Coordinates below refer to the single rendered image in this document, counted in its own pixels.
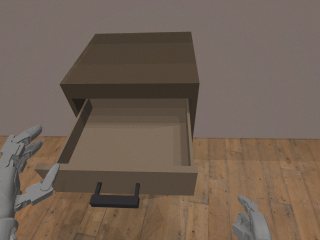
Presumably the robot right hand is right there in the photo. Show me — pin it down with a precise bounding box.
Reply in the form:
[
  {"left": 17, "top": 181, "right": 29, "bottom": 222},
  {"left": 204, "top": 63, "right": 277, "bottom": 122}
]
[{"left": 233, "top": 195, "right": 272, "bottom": 240}]

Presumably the cabinet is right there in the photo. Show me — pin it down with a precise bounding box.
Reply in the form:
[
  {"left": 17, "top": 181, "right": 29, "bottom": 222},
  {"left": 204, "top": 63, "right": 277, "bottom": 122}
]
[{"left": 60, "top": 31, "right": 200, "bottom": 143}]

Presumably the handle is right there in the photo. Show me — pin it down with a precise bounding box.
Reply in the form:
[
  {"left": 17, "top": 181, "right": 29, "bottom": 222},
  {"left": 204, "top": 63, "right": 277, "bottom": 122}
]
[{"left": 89, "top": 182, "right": 140, "bottom": 209}]

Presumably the robot left hand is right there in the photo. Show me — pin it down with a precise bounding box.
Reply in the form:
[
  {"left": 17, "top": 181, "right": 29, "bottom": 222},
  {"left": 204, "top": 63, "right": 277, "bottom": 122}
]
[{"left": 0, "top": 125, "right": 60, "bottom": 218}]

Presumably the robot left forearm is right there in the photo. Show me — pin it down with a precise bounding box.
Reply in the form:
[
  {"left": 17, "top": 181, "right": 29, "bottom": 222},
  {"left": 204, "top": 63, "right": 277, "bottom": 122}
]
[{"left": 0, "top": 217, "right": 19, "bottom": 240}]

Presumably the drawer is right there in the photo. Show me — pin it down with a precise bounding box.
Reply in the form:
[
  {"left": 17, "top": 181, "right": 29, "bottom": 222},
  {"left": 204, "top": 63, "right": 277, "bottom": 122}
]
[{"left": 34, "top": 98, "right": 198, "bottom": 196}]

